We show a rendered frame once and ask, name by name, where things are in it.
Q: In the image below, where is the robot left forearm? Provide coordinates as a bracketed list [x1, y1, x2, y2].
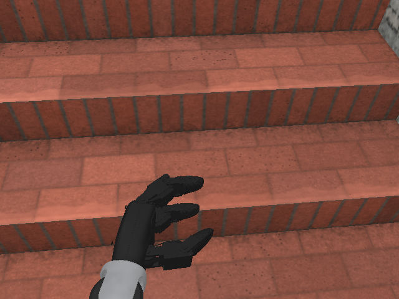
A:
[89, 260, 147, 299]

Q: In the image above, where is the left robot hand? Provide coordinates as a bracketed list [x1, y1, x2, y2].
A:
[111, 174, 214, 270]

